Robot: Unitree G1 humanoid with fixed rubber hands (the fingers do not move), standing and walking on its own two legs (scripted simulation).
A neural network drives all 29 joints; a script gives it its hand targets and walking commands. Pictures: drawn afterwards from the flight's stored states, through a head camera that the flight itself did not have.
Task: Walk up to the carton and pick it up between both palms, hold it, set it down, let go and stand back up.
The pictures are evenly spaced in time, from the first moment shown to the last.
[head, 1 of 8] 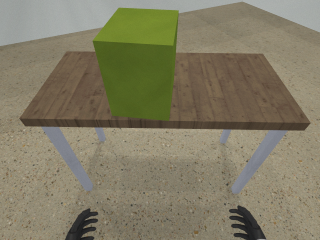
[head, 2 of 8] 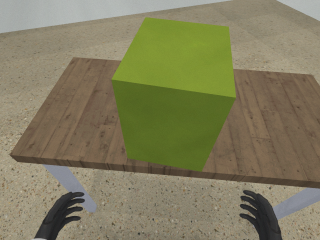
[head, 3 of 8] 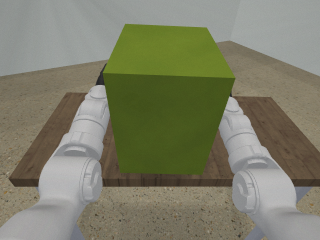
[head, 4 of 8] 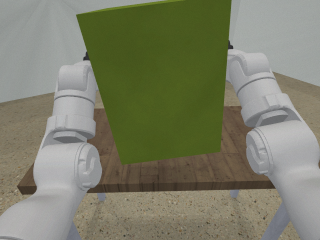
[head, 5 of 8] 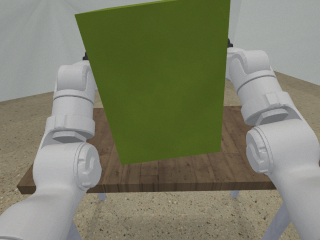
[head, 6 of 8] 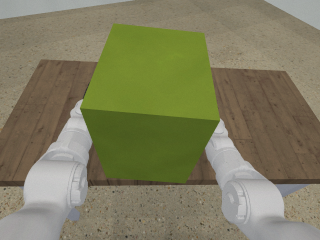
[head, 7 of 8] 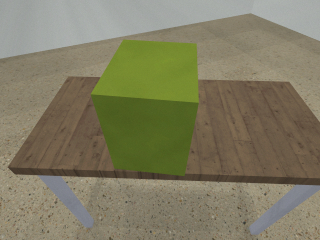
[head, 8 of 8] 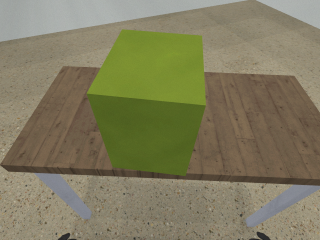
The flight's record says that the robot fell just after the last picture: no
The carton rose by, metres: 0.25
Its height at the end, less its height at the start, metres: +0.00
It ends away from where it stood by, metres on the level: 0.02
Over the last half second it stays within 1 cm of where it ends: yes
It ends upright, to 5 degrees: yes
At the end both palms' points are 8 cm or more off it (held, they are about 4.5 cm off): yes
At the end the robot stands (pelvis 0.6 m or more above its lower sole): yes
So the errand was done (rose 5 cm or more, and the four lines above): yes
